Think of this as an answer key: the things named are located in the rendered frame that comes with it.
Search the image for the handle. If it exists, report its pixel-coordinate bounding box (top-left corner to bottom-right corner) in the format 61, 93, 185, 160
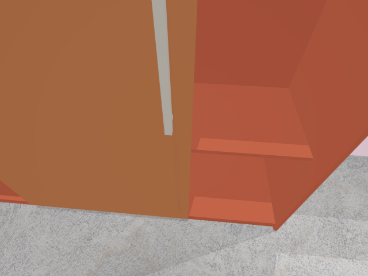
152, 0, 173, 135

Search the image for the wardrobe door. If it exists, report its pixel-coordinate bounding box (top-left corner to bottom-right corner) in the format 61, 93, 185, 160
0, 181, 20, 197
0, 0, 198, 219

